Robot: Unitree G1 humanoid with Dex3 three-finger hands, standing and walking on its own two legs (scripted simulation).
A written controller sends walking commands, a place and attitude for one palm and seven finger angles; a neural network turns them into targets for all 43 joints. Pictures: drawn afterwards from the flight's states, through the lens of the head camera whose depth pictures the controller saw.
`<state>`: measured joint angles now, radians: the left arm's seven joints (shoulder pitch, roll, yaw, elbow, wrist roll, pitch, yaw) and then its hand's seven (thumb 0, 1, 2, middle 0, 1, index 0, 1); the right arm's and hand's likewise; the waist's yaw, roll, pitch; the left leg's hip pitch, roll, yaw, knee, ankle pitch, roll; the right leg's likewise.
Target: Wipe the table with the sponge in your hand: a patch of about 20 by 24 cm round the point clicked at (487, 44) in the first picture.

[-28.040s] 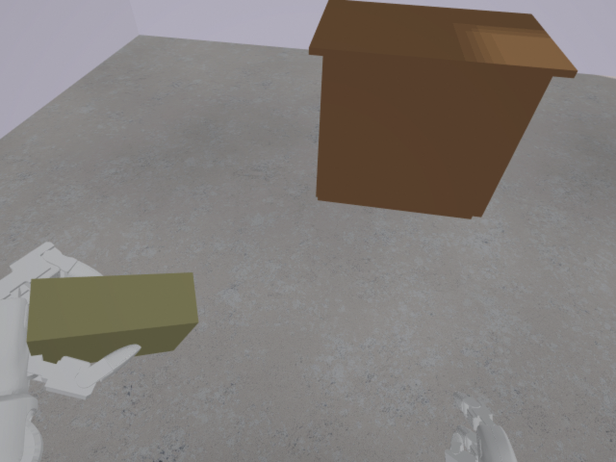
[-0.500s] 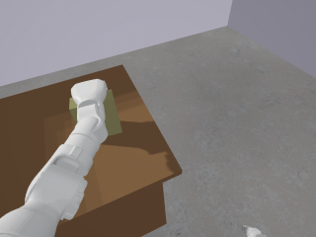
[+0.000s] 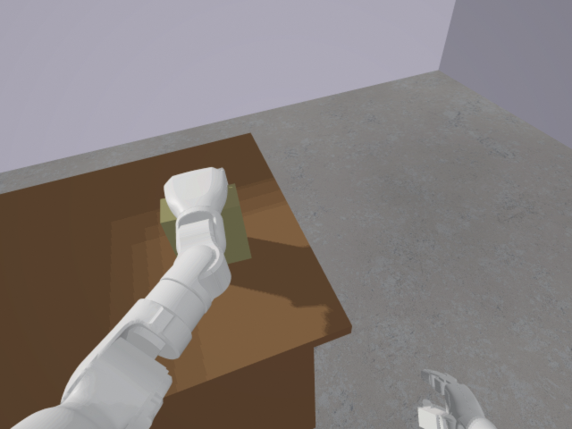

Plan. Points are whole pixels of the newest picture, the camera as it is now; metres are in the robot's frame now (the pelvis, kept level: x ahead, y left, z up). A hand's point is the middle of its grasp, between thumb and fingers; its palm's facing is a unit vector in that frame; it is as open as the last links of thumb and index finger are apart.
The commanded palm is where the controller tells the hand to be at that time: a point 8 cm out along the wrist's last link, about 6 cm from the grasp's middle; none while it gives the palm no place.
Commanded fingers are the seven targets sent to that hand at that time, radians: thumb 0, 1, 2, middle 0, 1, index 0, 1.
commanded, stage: wipe back along the third lane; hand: left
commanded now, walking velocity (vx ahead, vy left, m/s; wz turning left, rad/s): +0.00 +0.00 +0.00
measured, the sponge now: (212, 239) +0.39 +0.17 +0.05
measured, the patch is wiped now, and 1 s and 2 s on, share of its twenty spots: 0.95 0.95 0.95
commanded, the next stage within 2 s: slide back across to the middle lane in 1.14 s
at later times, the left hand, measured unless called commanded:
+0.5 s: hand (214, 238) +0.35 +0.14 +0.10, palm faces +0.10 -0.09 -0.99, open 9.6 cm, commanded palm +0.30 +0.14 +0.14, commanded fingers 0.00 0.10 1.30 -1.20 -1.60 -1.20 -1.60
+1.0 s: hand (220, 263) +0.31 +0.12 +0.11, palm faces +0.14 -0.17 -0.98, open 9.6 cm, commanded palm +0.25 +0.11 +0.14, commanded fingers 0.00 0.10 1.30 -1.20 -1.60 -1.20 -1.60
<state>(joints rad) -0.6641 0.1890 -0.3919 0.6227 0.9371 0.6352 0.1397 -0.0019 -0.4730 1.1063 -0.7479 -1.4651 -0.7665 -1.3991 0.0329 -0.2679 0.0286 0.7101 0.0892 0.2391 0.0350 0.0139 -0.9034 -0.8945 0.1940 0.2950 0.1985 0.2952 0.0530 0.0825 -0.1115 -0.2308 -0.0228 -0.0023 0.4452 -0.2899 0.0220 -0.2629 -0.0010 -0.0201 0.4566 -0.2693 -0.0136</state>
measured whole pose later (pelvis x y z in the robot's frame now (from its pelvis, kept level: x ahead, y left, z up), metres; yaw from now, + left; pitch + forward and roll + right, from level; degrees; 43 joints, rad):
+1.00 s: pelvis -0.01 -0.02 +0.00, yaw -1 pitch -1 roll +1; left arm -0.23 0.23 -0.44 0.02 0.96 0.65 0.12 0.03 -0.46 1.10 -0.73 -1.48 -0.76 -1.41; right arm 0.00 -0.28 0.04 0.64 0.10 0.27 0.08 0.02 -0.90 -0.89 0.19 0.29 0.20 0.30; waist 0.08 0.11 -0.08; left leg -0.16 0.00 0.01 0.47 -0.30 0.00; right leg -0.21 0.02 -0.01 0.51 -0.29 -0.04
